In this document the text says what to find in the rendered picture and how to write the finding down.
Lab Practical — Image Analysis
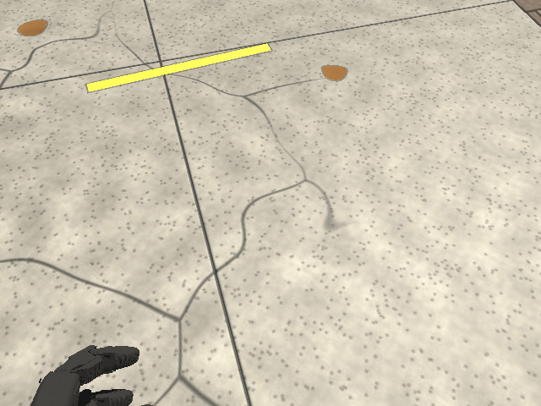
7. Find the robot left hand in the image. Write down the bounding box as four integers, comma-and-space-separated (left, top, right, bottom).
30, 345, 153, 406

